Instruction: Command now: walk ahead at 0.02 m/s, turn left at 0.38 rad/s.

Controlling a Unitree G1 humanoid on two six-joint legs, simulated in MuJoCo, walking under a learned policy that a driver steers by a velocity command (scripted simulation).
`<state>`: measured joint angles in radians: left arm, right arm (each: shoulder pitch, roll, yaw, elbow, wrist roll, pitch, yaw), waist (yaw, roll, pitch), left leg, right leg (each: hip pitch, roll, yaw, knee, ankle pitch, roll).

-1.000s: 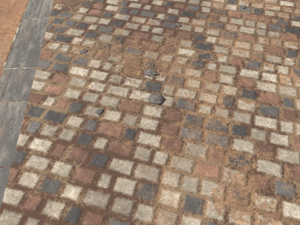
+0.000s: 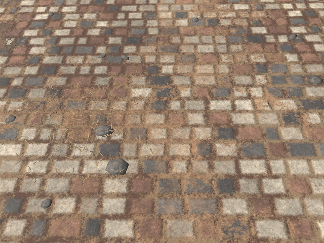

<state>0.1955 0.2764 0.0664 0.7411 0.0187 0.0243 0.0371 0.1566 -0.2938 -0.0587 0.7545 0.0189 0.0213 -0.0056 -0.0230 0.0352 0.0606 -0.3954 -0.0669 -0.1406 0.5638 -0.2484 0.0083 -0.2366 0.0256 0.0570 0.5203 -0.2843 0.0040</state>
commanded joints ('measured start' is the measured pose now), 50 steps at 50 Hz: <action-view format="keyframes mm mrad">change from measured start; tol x32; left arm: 1 -1 164 45 -75 26 -23 13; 50 -39 150 14 -59 -20 -27 -20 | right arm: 1 -52 -139 -46 -94 -4 -25 0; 50 13 -72 -19 -121 -3 15 -12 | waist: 1 41 -231 -86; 14 11 -176 -120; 16 22 281 -196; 50 42 -223 -117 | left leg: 1 -175 9 64 360 -310 -31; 13 50 49 229 11 -19 -36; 16 526 385 -312 -132 835 225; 34 185 214 -348 -182 182 196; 42 -130 -10 -55 568 -247 -79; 50 136 47 122 -27 -101 -95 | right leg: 1 107 -382 321 -211 376 -253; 13 153 -309 -12 -45 559 -160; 18 -418 -45 26 740 -398 69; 36 46 -20 21 -138 136 22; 38 105 -335 393 -245 303 -185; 50 103 -216 154 -137 386 -202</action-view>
